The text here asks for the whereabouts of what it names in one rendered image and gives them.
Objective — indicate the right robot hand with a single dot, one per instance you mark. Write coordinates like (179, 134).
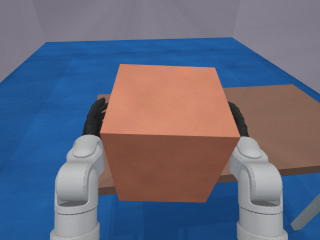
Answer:
(239, 120)

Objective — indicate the left robot forearm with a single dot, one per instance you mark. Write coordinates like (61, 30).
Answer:
(77, 190)

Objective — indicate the table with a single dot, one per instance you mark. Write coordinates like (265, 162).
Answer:
(283, 120)

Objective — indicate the right robot forearm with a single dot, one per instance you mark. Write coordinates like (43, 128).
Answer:
(260, 193)

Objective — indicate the left robot hand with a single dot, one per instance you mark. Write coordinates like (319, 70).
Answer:
(93, 123)

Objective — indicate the carton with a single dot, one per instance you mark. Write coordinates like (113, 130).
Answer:
(168, 133)

